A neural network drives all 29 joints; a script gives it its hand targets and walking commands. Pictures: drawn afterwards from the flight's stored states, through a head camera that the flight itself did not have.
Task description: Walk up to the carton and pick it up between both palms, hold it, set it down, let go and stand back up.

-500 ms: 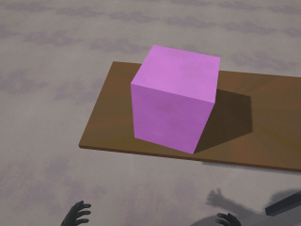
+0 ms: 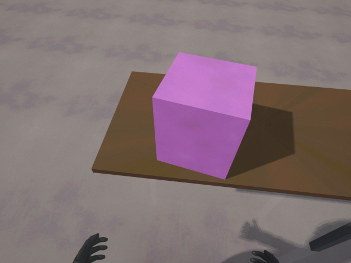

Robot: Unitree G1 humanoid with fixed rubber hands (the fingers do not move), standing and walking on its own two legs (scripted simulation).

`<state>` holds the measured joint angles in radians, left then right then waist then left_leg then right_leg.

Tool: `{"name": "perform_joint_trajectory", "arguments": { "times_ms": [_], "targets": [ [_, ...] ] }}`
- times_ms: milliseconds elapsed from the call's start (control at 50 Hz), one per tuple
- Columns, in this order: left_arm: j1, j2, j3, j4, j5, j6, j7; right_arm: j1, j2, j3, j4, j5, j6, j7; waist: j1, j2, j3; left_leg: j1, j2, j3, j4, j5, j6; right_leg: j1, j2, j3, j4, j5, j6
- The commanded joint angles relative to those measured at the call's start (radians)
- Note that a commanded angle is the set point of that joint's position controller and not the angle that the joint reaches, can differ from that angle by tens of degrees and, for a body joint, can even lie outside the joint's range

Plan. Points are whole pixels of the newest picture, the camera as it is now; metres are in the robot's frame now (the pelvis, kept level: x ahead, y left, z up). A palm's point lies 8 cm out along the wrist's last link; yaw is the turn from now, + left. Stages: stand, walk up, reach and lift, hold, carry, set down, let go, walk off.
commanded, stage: let go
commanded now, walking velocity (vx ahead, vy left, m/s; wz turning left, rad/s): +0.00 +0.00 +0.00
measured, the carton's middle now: (202, 117) +0.50 -0.07 +0.04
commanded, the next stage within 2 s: stand in 0.06 s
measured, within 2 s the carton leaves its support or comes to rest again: neither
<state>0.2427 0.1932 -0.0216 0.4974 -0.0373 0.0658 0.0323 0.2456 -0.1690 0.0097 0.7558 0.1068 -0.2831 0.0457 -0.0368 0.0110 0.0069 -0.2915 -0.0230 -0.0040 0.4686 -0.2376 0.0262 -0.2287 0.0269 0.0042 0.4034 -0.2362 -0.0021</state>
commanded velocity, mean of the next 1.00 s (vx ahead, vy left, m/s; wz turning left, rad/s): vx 0.00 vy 0.00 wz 0.00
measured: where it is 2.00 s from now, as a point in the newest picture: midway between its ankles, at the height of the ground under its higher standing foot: outside the picture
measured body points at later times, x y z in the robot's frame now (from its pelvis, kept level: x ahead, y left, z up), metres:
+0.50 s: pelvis -0.02 -0.01 +0.00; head -0.01 -0.02 +0.45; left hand +0.12 +0.26 -0.10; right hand +0.04 -0.29 -0.14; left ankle +0.00 +0.09 -0.74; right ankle -0.02 -0.12 -0.74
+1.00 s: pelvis -0.03 -0.01 +0.00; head -0.03 -0.02 +0.45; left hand +0.07 +0.26 -0.12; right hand +0.01 -0.30 -0.14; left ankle +0.00 +0.09 -0.74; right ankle -0.02 -0.12 -0.74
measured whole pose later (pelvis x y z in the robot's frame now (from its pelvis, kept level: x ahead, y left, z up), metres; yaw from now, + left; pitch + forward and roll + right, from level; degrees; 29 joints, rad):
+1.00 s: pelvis -0.03 -0.01 +0.00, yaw +0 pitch -1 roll +0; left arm 0.24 0.31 0.00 0.83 0.02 -0.01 0.01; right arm 0.24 -0.31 0.01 1.02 0.04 -0.04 0.02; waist -0.04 0.02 0.01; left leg -0.26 -0.02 0.00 0.47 -0.20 0.03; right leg -0.23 0.03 0.00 0.47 -0.23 -0.02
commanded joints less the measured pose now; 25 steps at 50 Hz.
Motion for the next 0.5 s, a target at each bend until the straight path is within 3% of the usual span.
{"name": "perform_joint_trajectory", "arguments": {
  "times_ms": [0, 60, 80, 120, 140, 160, 180, 220, 240, 300, 320, 340, 360, 420, 440, 460, 480],
  "targets": [
    [-0.168, 0.093, 0.010, -0.035, 0.004, -0.046, 0.032, -0.168, -0.172, -0.126, -0.090, -0.085, -0.054, 0.017, 0.073, 0.040, -0.130, 0.276, 0.078, 0.033, -0.104, 0.314, -0.090, -0.005, 0.026, -0.036, -0.045, 0.158, -0.035],
    [-0.155, 0.100, 0.011, -0.042, 0.005, -0.051, 0.033, -0.164, -0.173, -0.128, -0.096, -0.086, -0.057, 0.019, 0.068, 0.033, -0.152, 0.281, 0.078, 0.028, -0.093, 0.311, -0.090, 0.006, 0.026, -0.037, -0.040, 0.161, -0.036],
    [-0.012, 0.264, 0.101, 0.025, 0.084, -0.084, 0.004, 0.017, -0.301, -0.110, 0.003, -0.163, 0.077, -0.031, 0.043, 0.057, -0.279, 0.224, 0.140, -0.095, -0.011, 0.621, -0.056, 0.088, -0.080, 0.048, 0.095, 0.299, -0.048],
    [0.005, 0.255, 0.113, 0.041, 0.081, -0.091, -0.004, -0.001, -0.301, -0.114, 0.006, -0.177, 0.151, -0.061, 0.045, 0.062, -0.222, 0.258, 0.141, -0.091, -0.017, 0.692, -0.057, 0.056, -0.071, 0.031, 0.089, 0.294, -0.023],
    [-0.020, 0.259, 0.117, 0.039, 0.080, -0.095, -0.004, -0.021, -0.315, -0.117, 0.000, -0.170, 0.166, -0.064, 0.045, 0.094, -0.235, 0.236, 0.136, -0.088, -0.016, 0.631, -0.046, 0.074, -0.081, 0.036, 0.074, 0.264, -0.020],
    [-0.012, 0.250, 0.115, 0.052, 0.077, -0.102, -0.004, -0.041, -0.300, -0.110, 0.003, -0.157, 0.178, -0.065, 0.051, 0.053, -0.234, 0.223, 0.128, -0.100, -0.017, 0.578, -0.028, 0.093, -0.087, 0.049, 0.069, 0.294, -0.021],
    [-0.025, 0.234, 0.105, 0.064, 0.077, -0.103, -0.012, -0.002, -0.286, -0.100, 0.018, -0.150, 0.188, -0.066, 0.037, 0.039, -0.221, 0.186, 0.127, -0.094, -0.029, 0.496, -0.028, 0.124, -0.089, 0.043, 0.065, 0.279, -0.020],
    [-0.009, 0.256, 0.109, 0.078, 0.072, -0.108, -0.014, -0.007, -0.296, -0.099, 0.031, -0.151, 0.193, -0.062, 0.043, 0.031, -0.204, 0.164, 0.128, -0.101, -0.053, 0.399, -0.036, 0.119, -0.096, 0.061, 0.060, 0.223, -0.024],
    [-0.006, 0.258, 0.110, 0.091, 0.078, -0.106, -0.015, -0.026, -0.289, -0.091, 0.034, -0.153, 0.195, -0.058, 0.044, 0.054, -0.199, 0.150, 0.124, -0.101, -0.056, 0.332, -0.023, 0.125, -0.100, 0.068, 0.052, 0.207, -0.025],
    [0.002, 0.264, 0.103, 0.135, 0.074, -0.114, -0.017, -0.019, -0.287, -0.080, 0.080, -0.148, 0.199, -0.048, 0.044, 0.001, -0.167, 0.098, 0.121, -0.120, -0.083, 0.206, -0.006, 0.134, -0.105, 0.083, 0.044, 0.163, -0.031],
    [-0.023, 0.279, 0.106, 0.137, 0.078, -0.113, -0.021, -0.019, -0.307, -0.089, 0.097, -0.151, 0.207, -0.049, 0.029, -0.013, -0.136, 0.095, 0.117, -0.122, -0.101, 0.132, -0.011, 0.109, -0.102, 0.087, 0.028, 0.107, -0.034],
    [-0.010, 0.291, 0.107, 0.158, 0.078, -0.112, -0.023, -0.021, -0.325, -0.085, 0.111, -0.154, 0.207, -0.047, 0.036, 0.009, -0.122, 0.080, 0.125, -0.143, -0.111, 0.085, -0.003, 0.106, -0.108, 0.101, 0.025, 0.075, -0.046],
    [-0.010, 0.278, 0.100, 0.160, 0.073, -0.115, -0.025, -0.054, -0.319, -0.082, 0.114, -0.160, 0.210, -0.047, 0.043, 0.028, -0.115, 0.079, 0.121, -0.132, -0.107, 0.055, -0.001, 0.091, -0.107, 0.102, 0.021, 0.077, -0.041],
    [-0.007, 0.311, 0.098, 0.203, 0.075, -0.115, -0.026, -0.032, -0.338, -0.078, 0.154, -0.160, 0.215, -0.044, 0.030, -0.003, -0.096, 0.067, 0.124, -0.152, -0.132, 0.034, -0.008, 0.089, -0.104, 0.109, 0.008, 0.050, -0.048],
    [-0.001, 0.314, 0.100, 0.202, 0.074, -0.120, -0.031, -0.041, -0.348, -0.077, 0.159, -0.156, 0.213, -0.044, 0.037, 0.019, -0.128, 0.078, 0.126, -0.150, -0.125, 0.045, -0.002, 0.107, -0.105, 0.109, 0.012, 0.051, -0.045],
    [0.008, 0.329, 0.102, 0.228, 0.072, -0.121, -0.029, -0.045, -0.349, -0.074, 0.170, -0.157, 0.216, -0.041, 0.046, 0.005, -0.090, 0.066, 0.115, -0.151, -0.130, 0.026, 0.001, 0.084, -0.096, 0.114, 0.010, 0.021, -0.046],
    [-0.006, 0.336, 0.099, 0.225, 0.073, -0.122, -0.031, -0.044, -0.370, -0.078, 0.169, -0.160, 0.216, -0.040, 0.037, 0.016, -0.066, 0.039, 0.124, -0.150, -0.143, 0.003, -0.003, 0.090, -0.104, 0.114, 0.005, 0.037, -0.048]
  ]
}}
